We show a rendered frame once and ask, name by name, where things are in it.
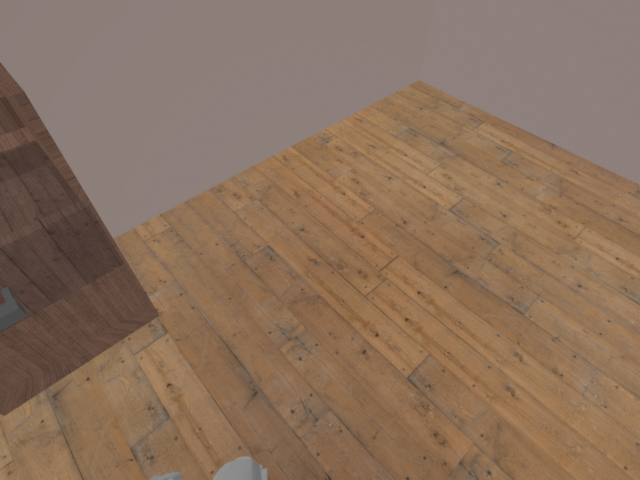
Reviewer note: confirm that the cabinet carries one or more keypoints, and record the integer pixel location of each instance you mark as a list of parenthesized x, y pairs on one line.
[(49, 345)]

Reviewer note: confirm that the handle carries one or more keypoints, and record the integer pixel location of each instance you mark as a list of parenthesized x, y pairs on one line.
[(11, 311)]

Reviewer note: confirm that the left robot thigh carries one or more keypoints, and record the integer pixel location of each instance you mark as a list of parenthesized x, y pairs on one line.
[(244, 469)]

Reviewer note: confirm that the drawer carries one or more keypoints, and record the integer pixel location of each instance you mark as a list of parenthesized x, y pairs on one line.
[(51, 243)]

